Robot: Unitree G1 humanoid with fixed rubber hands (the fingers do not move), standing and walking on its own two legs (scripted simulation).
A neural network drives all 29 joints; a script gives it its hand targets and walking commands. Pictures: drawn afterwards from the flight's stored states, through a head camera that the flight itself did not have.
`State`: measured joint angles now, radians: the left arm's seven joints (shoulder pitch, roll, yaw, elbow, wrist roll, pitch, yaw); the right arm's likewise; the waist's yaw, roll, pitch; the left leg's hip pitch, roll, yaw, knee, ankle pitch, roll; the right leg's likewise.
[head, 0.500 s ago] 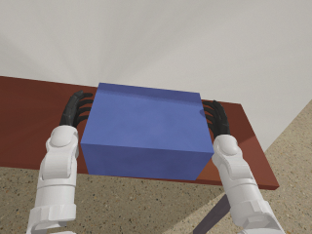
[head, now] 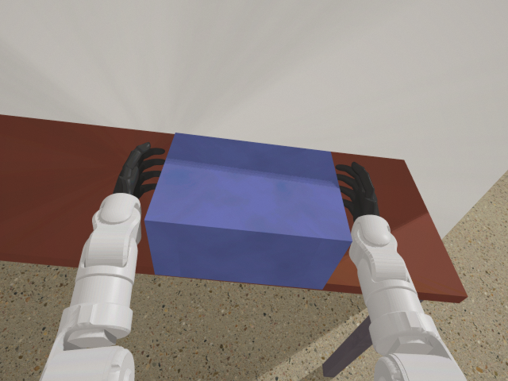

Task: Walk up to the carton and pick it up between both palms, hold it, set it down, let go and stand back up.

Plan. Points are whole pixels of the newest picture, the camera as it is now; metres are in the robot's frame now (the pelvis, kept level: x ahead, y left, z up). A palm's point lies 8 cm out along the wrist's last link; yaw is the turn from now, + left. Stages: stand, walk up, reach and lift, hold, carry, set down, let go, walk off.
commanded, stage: set down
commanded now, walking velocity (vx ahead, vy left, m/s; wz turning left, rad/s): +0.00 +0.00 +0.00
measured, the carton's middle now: (247, 209) +0.40 +0.01 +0.07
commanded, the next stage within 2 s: none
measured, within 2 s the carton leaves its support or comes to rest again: rests again in 1.38 s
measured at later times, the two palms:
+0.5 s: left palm (125, 193) +0.40 +0.22 +0.09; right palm (343, 202) +0.41 -0.15 +0.09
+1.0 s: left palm (131, 199) +0.40 +0.21 +0.08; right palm (348, 211) +0.40 -0.16 +0.08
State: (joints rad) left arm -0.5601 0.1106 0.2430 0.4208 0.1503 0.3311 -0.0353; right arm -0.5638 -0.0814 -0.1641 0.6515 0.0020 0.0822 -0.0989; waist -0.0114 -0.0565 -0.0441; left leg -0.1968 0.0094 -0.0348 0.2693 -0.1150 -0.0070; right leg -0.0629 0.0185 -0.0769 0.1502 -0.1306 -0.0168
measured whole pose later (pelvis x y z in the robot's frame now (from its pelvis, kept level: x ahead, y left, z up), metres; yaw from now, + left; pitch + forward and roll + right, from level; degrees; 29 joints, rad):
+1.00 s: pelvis +0.01 +0.00 +0.00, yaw +1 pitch +9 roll -1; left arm -0.63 0.09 0.34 0.68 0.17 0.12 -0.06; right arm -0.61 -0.03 -0.30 0.75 -0.13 0.00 -0.06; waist 0.00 -0.03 -0.10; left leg -0.31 0.00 -0.05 0.25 -0.10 0.00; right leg -0.16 0.01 -0.08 0.12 -0.12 -0.01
